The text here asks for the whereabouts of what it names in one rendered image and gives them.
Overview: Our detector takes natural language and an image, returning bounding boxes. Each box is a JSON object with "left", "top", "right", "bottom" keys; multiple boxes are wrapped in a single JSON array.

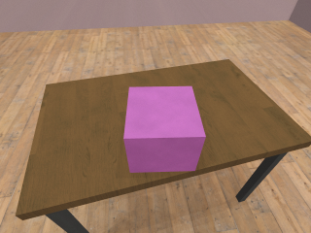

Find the table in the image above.
[{"left": 16, "top": 59, "right": 311, "bottom": 233}]

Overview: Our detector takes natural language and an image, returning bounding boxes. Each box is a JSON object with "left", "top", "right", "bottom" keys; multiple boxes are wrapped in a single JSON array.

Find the carton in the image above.
[{"left": 123, "top": 86, "right": 206, "bottom": 173}]

